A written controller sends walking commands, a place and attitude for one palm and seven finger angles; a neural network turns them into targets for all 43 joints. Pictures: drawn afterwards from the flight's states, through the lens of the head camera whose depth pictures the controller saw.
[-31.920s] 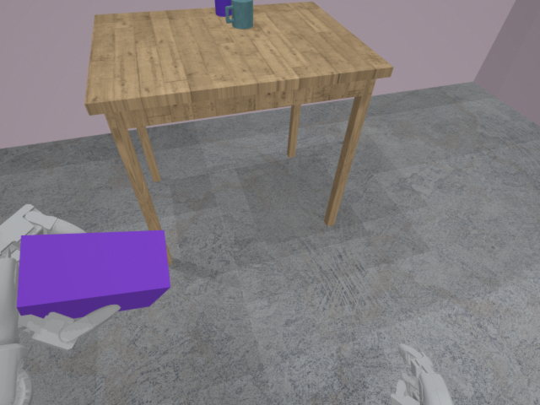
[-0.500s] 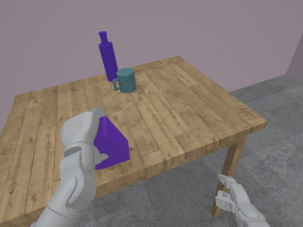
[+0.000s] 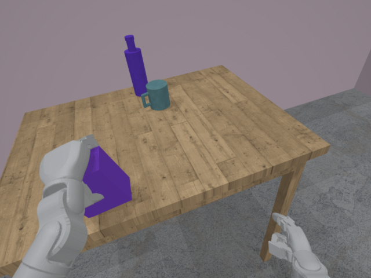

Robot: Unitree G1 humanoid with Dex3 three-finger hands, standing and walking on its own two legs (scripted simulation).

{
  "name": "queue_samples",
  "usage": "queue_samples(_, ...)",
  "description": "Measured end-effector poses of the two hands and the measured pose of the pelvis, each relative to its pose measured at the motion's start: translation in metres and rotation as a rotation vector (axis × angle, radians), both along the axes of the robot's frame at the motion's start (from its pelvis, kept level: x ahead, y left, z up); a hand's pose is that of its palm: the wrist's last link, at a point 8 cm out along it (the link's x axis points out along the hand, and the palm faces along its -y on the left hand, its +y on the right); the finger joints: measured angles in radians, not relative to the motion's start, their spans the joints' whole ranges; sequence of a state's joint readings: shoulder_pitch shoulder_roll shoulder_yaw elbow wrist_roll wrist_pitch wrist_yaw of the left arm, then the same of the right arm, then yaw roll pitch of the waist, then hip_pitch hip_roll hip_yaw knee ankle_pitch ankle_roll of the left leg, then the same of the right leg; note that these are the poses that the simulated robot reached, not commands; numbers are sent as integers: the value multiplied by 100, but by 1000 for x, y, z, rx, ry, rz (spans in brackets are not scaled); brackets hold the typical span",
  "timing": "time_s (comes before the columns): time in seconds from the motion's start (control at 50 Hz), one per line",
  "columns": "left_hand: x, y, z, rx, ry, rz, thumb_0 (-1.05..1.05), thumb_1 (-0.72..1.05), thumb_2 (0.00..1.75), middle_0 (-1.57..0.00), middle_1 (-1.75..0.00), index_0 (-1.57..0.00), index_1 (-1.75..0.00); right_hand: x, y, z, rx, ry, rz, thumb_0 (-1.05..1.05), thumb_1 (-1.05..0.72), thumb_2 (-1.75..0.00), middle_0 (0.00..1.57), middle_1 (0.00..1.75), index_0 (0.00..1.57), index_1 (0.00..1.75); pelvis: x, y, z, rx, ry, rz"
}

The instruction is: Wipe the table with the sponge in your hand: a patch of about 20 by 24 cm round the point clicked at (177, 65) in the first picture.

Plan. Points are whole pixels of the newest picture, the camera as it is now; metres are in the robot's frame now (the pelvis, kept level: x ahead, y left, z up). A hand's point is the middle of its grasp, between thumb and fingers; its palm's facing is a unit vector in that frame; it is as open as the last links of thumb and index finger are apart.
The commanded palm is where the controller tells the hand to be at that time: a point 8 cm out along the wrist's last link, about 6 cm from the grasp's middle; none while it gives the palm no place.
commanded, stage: wipe forward along the middle lane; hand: left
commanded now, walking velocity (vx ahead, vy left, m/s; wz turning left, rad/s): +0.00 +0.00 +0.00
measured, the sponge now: (99, 188) +0.27 +0.24 +0.09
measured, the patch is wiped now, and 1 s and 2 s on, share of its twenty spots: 1.00 1.00 1.00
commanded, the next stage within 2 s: slide back across to the first lane in 1.66 s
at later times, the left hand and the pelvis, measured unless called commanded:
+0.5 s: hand (88, 163) +0.30 +0.26 +0.13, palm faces +0.08 -0.08 -0.99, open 10.4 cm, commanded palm +0.27 +0.26 +0.18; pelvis +0.01 +0.00 +0.00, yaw +1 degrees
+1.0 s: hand (89, 149) +0.35 +0.29 +0.13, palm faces +0.01 -0.04 -1.00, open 10.4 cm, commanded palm +0.32 +0.29 +0.16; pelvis +0.01 +0.00 +0.00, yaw +2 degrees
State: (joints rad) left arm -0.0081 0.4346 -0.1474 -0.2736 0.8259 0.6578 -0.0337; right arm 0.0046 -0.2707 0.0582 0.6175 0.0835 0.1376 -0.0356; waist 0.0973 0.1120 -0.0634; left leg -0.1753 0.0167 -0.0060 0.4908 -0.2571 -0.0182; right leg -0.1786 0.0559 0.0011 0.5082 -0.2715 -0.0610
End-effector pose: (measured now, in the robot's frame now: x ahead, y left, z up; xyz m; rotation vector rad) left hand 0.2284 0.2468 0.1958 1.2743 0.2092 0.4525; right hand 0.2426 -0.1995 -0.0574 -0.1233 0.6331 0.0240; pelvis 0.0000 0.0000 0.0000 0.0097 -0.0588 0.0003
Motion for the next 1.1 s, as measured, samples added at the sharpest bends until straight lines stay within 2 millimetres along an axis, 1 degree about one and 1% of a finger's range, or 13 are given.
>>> queue_samples(0.08, 0, 6, -2, 25, 26, 8, -2, -50, 105, -66, -131, -70, -130, -1, 0, -2, -7, -4, 0, 2, -91, -90, 20, 30, 20, 30, -1, 1, 0, -1, 1, 6)
queue_samples(0.14, 4, 6, -3, 47, 46, 6, -2, -51, 105, -66, -131, -70, -130, -2, 2, -4, -13, -6, 4, 2, -91, -90, 20, 30, 20, 30, -2, 1, 0, -1, 3, 12)
queue_samples(0.38, 41, 6, -7, 152, 130, 9, -2, -51, 105, -67, -130, -71, -130, -3, 6, -13, 1, 19, 11, 2, -90, -90, 20, 30, 20, 30, 0, 2, 2, 2, 24, 23)
queue_samples(0.54, 50, 13, -8, 148, 147, 21, -2, -51, 105, -67, -130, -71, -129, -2, -2, -17, -14, 42, 4, 2, -90, -90, 20, 30, 20, 30, 7, 1, 2, 2, 29, 25)
queue_samples(0.7, 68, 18, -8, 171, 171, 24, -2, -52, 105, -67, -130, -71, -129, -5, -11, -21, -36, 70, -17, 2, -90, -90, 20, 30, 20, 30, 8, 0, 2, 0, 44, 32)
queue_samples(0.9, 88, 27, -8, 175, 192, 33, -2, -52, 105, -68, -130, -71, -129, -20, -21, -29, -52, 127, -45, 2, -91, -90, 20, 30, 20, 30, 10, -1, 2, -4, 61, 36)
queue_samples(1.1, 108, 40, -8, 181, 222, 26, -1, -52, 105, -68, -130, -72, -129, -49, -34, -39, -74, 199, -97, 2, -91, -90, 20, 30, 20, 30, 8, 1, 2, -8, 80, 31)
